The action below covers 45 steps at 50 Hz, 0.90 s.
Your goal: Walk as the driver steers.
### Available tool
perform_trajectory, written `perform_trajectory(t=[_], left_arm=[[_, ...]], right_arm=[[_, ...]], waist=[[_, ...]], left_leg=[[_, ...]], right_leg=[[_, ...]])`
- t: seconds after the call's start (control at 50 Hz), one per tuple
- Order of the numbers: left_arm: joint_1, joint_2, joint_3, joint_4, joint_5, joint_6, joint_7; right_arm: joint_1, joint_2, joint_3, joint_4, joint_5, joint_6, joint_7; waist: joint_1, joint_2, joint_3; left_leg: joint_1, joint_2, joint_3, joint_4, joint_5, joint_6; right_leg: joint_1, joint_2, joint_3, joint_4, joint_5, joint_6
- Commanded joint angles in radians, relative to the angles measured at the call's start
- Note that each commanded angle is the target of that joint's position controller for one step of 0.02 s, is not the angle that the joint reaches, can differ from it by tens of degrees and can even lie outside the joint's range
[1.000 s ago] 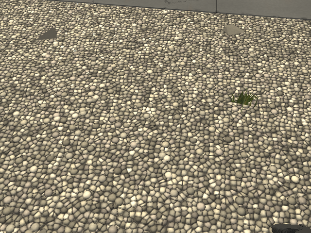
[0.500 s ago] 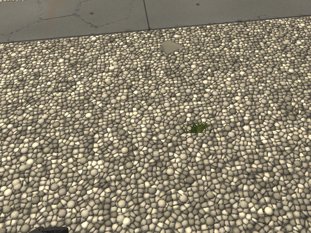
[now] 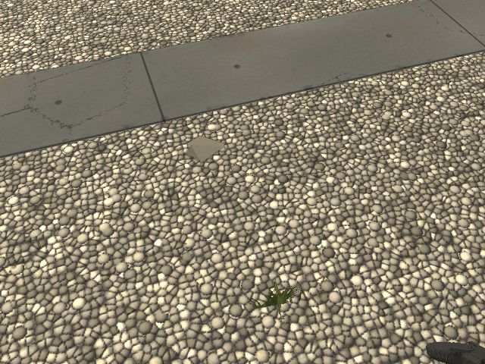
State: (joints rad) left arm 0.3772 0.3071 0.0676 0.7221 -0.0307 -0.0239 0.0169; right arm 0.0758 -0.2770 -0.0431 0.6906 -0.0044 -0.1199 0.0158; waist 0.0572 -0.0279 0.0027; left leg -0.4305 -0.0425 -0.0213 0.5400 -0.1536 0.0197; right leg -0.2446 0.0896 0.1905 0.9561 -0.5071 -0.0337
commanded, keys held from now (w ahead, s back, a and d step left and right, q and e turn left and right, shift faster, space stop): w+e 0.54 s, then w+q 0.46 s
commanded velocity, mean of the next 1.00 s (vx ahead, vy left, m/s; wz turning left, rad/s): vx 0.50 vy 0.00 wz -0.29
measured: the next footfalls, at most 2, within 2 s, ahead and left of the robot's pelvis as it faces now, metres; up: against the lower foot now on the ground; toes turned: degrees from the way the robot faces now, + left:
right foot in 0.46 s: +0.37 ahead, -0.18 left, +0.00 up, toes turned -19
left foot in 1.00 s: +0.74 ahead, -0.07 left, +0.00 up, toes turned -13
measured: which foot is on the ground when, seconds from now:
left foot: down 0.00-0.46, up 0.48-0.98, down 1.00-1.00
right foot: up 0.00-0.44, down 0.46-1.00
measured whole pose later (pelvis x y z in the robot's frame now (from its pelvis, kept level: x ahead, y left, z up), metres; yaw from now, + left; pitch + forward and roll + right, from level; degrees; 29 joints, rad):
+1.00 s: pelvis +0.55 -0.12 -0.01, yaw -13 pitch +3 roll -1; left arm 0.34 0.31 0.07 0.79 0.00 -0.04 0.02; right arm 0.11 -0.28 -0.03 0.71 0.01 -0.07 0.07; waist 0.04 0.02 0.02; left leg -0.53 0.00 0.03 0.55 -0.09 0.08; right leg 0.08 0.02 -0.10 0.40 -0.48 -0.02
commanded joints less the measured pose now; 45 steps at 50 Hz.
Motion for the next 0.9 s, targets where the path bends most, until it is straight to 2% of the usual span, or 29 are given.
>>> perform_trajectory(t=[0.02, 0.04, 0.06, 0.1, 0.14, 0.18, 0.22, 0.28, 0.32, 0.36, 0.4, 0.42, 0.44, 0.46, 0.48, 0.5, 0.52, 0.54, 0.56, 0.58, 0.6, 0.64, 0.68, 0.74, 0.78, 0.84, 0.9], left_arm=[[-0.055, 0.148, 0.025, -0.107, 0.003, -0.015, 0.004], [-0.095, 0.136, 0.028, -0.121, 0.014, -0.015, 0.001], [-0.101, 0.118, 0.029, -0.127, 0.011, -0.012, -0.006], [-0.092, 0.073, 0.021, -0.134, 0.001, -0.002, -0.015], [-0.123, 0.049, 0.014, -0.153, 0.005, 0.004, -0.017], [-0.155, 0.041, 0.009, -0.166, 0.009, 0.004, -0.021], [-0.191, 0.037, 0.005, -0.171, 0.008, -0.002, -0.031], [-0.293, 0.019, -0.004, -0.196, 0.008, -0.012, -0.050], [-0.346, 0.017, -0.006, -0.217, 0.005, -0.013, -0.063], [-0.373, 0.030, -0.001, -0.237, 0.004, -0.012, -0.073], [-0.336, 0.064, 0.017, -0.242, 0.011, -0.006, -0.076], [-0.259, 0.095, 0.034, -0.228, 0.014, -0.001, -0.074], [-0.102, 0.139, 0.062, -0.187, 0.012, 0.003, -0.065], [0.070, 0.208, 0.094, -0.145, 0.007, 0.015, -0.045], [0.021, 0.320, 0.101, -0.158, -0.001, 0.006, -0.039], [0.061, 0.232, 0.077, -0.184, 0.005, -0.011, -0.044], [0.028, 0.184, 0.060, -0.167, 0.015, -0.025, -0.047], [-0.028, 0.164, 0.053, -0.165, 0.012, -0.032, -0.046], [-0.098, 0.125, 0.040, -0.169, 0.018, -0.033, -0.044], [-0.139, 0.092, 0.026, -0.179, 0.033, -0.036, -0.040], [-0.154, 0.083, 0.022, -0.175, 0.038, -0.040, -0.039], [-0.142, 0.095, 0.021, -0.144, 0.034, -0.054, -0.036], [-0.119, 0.115, 0.025, -0.114, 0.036, -0.062, -0.029], [-0.105, 0.113, 0.020, -0.082, 0.040, -0.065, -0.022], [-0.087, 0.125, 0.021, -0.060, 0.040, -0.069, -0.021], [-0.048, 0.135, 0.027, -0.016, 0.035, -0.067, -0.022], [-0.033, 0.140, 0.034, 0.012, 0.027, -0.049, -0.016]], right_arm=[[0.196, -0.132, -0.049, -0.014, 0.001, 0.013, -0.010], [0.164, -0.111, -0.041, -0.007, -0.004, 0.017, -0.010], [0.149, -0.095, -0.034, -0.001, -0.010, 0.017, -0.013], [0.147, -0.092, -0.036, 0.015, -0.005, 0.011, -0.013], [0.154, -0.119, -0.046, 0.035, 0.000, 0.005, -0.013], [0.158, -0.143, -0.053, 0.050, -0.001, 0.006, -0.014], [0.152, -0.156, -0.055, 0.061, 0.001, 0.011, -0.015], [0.182, -0.177, -0.057, 0.084, 0.007, 0.021, -0.019], [0.213, -0.195, -0.061, 0.102, 0.015, 0.030, -0.019], [0.227, -0.213, -0.067, 0.114, 0.026, 0.042, -0.019], [0.224, -0.245, -0.077, 0.114, 0.034, 0.054, -0.025], [0.221, -0.259, -0.081, 0.112, 0.037, 0.062, -0.030], [0.208, -0.251, -0.078, 0.107, 0.040, 0.067, -0.034], [0.223, -0.208, -0.059, 0.090, 0.017, 0.062, -0.038], [0.315, -0.061, -0.011, 0.026, -0.023, 0.037, -0.021], [0.216, -0.153, -0.024, 0.019, 0.010, 0.002, -0.006], [0.122, -0.192, -0.035, -0.014, 0.045, -0.015, 0.001], [0.109, -0.175, -0.027, -0.015, 0.035, -0.024, -0.003], [0.128, -0.170, -0.028, 0.007, 0.015, -0.022, -0.009], [0.159, -0.172, -0.032, 0.024, 0.011, -0.009, -0.006], [0.182, -0.164, -0.031, 0.037, 0.011, 0.005, -0.004], [0.195, -0.130, -0.024, 0.053, 0.008, 0.029, -0.004], [0.136, -0.107, -0.016, 0.038, 0.008, 0.041, -0.007], [0.064, -0.091, -0.009, 0.028, 0.016, 0.039, 0.002], [0.006, -0.078, -0.003, 0.013, 0.023, 0.034, 0.011], [-0.055, -0.079, -0.002, -0.016, 0.031, 0.032, 0.026], [-0.087, -0.078, -0.002, -0.049, 0.026, 0.030, 0.047]], waist=[[-0.137, 0.118, -0.082], [-0.121, 0.108, -0.024], [-0.099, 0.128, -0.001], [-0.083, 0.151, 0.008], [-0.081, 0.129, 0.023], [-0.084, 0.109, 0.024], [-0.094, 0.099, 0.028], [-0.132, 0.086, 0.053], [-0.147, 0.083, 0.071], [-0.141, 0.088, 0.080], [-0.098, 0.118, 0.037], [-0.047, 0.128, -0.014], [0.043, 0.106, -0.095], [0.115, 0.016, -0.188], [-0.024, -0.258, -0.274], [0.064, -0.145, -0.393], [0.068, -0.097, -0.237], [0.023, -0.018, -0.148], [-0.023, 0.016, -0.101], [-0.056, -0.006, -0.084], [-0.072, -0.020, -0.079], [-0.079, -0.019, -0.060], [-0.062, -0.018, -0.015], [-0.029, -0.019, 0.021], [-0.001, -0.021, 0.046], [0.027, -0.011, 0.080], [0.029, -0.009, 0.086]], left_leg=[[0.548, 0.381, -0.503, -0.249, -0.268, 0.170], [0.452, 0.339, -0.402, -0.271, -0.149, 0.158], [0.389, 0.306, -0.319, -0.295, -0.071, 0.145], [0.336, 0.284, -0.220, -0.339, 0.004, 0.150], [0.324, 0.296, -0.155, -0.371, 0.079, 0.171], [0.344, 0.305, -0.093, -0.382, 0.158, 0.180], [0.357, 0.288, -0.013, -0.385, 0.210, 0.165], [0.377, 0.277, 0.076, -0.382, 0.234, 0.140], [0.423, 0.293, 0.105, -0.373, 0.250, 0.129], [0.480, 0.314, 0.132, -0.337, 0.346, 0.114], [0.520, 0.317, 0.173, -0.216, 0.669, 0.094], [0.520, 0.310, 0.195, -0.088, 0.821, 0.083], [0.443, 0.281, 0.224, 0.111, 0.840, 0.056], [0.197, 0.243, 0.221, 0.408, 0.550, 0.016], [-0.250, 0.035, 0.141, 0.759, -0.407, -0.039], [-0.348, 0.031, -0.075, 0.863, -0.433, -0.028], [-0.417, 0.075, -0.073, 0.839, -0.328, -0.013], [-0.377, 0.116, -0.069, 0.748, -0.240, -0.007], [-0.309, 0.154, -0.058, 0.665, -0.190, -0.016], [-0.236, 0.180, -0.059, 0.626, -0.154, -0.023], [-0.194, 0.187, -0.049, 0.604, -0.139, -0.033], [-0.171, 0.190, -0.026, 0.555, -0.098, -0.058], [-0.215, 0.197, -0.024, 0.464, 0.011, -0.073], [-0.214, 0.180, -0.018, 0.276, 0.224, -0.062], [-0.189, 0.156, -0.003, 0.168, 0.315, -0.049], [-0.230, 0.132, -0.014, 0.080, 0.310, -0.023], [-0.288, 0.111, -0.002, 0.033, 0.193, 0.016]], right_leg=[[-0.546, -0.117, -0.043, 0.332, 0.088, 0.031], [-0.526, -0.142, -0.048, 0.290, 0.139, 0.034], [-0.486, -0.168, -0.052, 0.256, 0.172, 0.033], [-0.451, -0.187, -0.081, 0.213, 0.195, 0.035], [-0.475, -0.199, -0.091, 0.152, 0.231, 0.045], [-0.498, -0.207, -0.094, 0.074, 0.306, 0.053], [-0.479, -0.204, -0.113, -0.036, 0.415, 0.050], [-0.434, -0.187, -0.166, -0.196, 0.528, 0.033], [-0.425, -0.178, -0.192, -0.263, 0.523, 0.017], [-0.411, -0.161, -0.217, -0.308, 0.461, -0.010], [-0.309, -0.102, -0.270, -0.328, 0.357, -0.051], [-0.199, -0.062, -0.295, -0.340, 0.319, -0.078], [0.026, -0.023, -0.301, -0.402, 0.377, -0.116], [0.343, -0.107, -0.139, -0.412, 0.389, -0.169], [0.642, -0.373, 0.447, -0.506, 0.224, -0.353], [0.676, -0.423, 0.642, -0.639, 0.087, -0.382], [0.573, -0.392, 0.494, -0.659, 0.162, -0.328], [0.423, -0.346, 0.372, -0.660, 0.269, -0.295], [0.296, -0.316, 0.262, -0.664, 0.397, -0.266], [0.208, -0.294, 0.194, -0.685, 0.506, -0.255], [0.154, -0.288, 0.161, -0.707, 0.565, -0.255], [0.082, -0.282, 0.074, -0.742, 0.657, -0.259], [0.060, -0.272, 0.004, -0.778, 0.656, -0.244], [0.070, -0.236, -0.100, -0.805, 0.590, -0.193], [0.083, -0.244, -0.138, -0.825, 0.540, -0.174], [0.191, -0.291, -0.164, -0.820, 0.535, -0.166], [0.331, -0.335, -0.182, -0.754, 0.654, -0.147]])
Keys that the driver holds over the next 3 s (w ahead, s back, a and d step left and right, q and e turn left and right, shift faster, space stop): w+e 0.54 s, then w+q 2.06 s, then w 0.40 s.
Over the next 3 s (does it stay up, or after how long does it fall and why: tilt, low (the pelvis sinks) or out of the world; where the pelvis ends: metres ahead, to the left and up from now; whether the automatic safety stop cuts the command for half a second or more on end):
stays up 1.53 0.18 0.00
